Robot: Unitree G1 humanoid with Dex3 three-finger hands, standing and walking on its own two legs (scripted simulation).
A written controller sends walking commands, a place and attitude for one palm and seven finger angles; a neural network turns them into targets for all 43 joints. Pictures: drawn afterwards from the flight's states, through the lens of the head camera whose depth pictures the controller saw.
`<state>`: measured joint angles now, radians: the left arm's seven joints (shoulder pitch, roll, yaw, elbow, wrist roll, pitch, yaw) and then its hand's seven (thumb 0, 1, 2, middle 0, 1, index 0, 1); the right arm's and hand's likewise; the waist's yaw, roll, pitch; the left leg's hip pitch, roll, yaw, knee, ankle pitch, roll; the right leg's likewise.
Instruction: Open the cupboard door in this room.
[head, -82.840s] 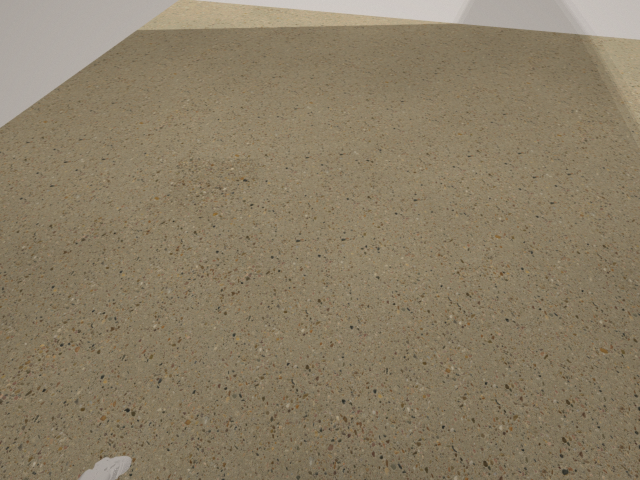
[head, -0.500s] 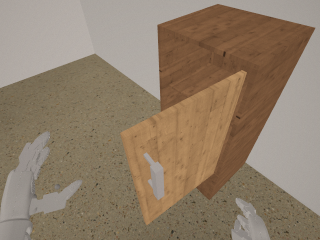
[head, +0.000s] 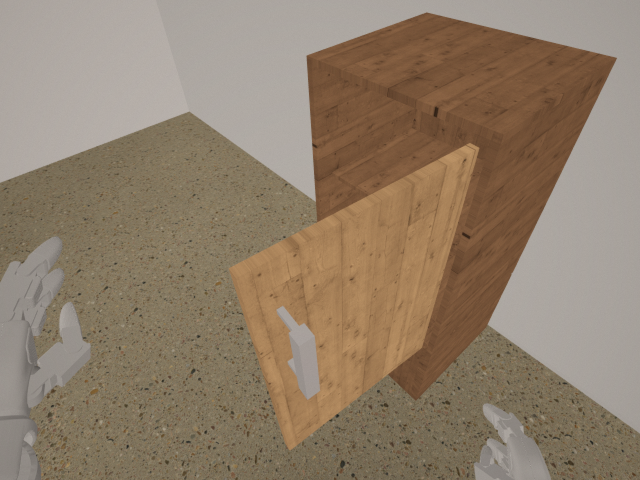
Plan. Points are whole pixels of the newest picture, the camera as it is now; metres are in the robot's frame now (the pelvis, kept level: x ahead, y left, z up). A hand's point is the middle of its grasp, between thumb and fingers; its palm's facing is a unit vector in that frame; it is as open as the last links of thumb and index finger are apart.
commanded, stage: draw the hand back to the body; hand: left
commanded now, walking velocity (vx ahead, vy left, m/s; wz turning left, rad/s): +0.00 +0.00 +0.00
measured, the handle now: (297, 353) +0.29 +0.08 -0.01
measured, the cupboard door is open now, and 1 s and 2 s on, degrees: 85 85 85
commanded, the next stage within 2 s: step back with the hand held close in 0.10 s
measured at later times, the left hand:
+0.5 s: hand (95, 352) +0.19 +0.25 +0.15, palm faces +0.32 -0.79 -0.52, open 7.4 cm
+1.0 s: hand out of the picture +0.10 +0.28 +0.15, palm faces +0.45 -0.72 -0.53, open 7.4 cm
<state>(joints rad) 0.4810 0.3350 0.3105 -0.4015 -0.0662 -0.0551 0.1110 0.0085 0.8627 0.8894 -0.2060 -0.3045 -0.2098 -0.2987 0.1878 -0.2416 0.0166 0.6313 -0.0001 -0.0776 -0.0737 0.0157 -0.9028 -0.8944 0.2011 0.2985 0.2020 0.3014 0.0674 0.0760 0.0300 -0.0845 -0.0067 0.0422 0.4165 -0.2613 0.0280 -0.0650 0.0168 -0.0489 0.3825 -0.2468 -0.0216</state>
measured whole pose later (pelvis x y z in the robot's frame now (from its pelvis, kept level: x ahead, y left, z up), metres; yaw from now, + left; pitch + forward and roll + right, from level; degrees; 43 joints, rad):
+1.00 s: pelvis -0.09 +0.01 -0.02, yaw +2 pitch +0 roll -1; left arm 0.54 0.41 0.44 -0.51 0.00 -0.21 0.16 0.01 0.88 0.90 -0.21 -0.31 -0.21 -0.30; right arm 0.22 -0.21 0.00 0.57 0.00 -0.07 -0.09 0.02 -0.90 -0.89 0.20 0.30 0.20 0.30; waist 0.00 0.02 0.06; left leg -0.41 -0.02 0.03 0.61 -0.20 0.06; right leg -0.37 0.04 0.02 0.60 -0.22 0.00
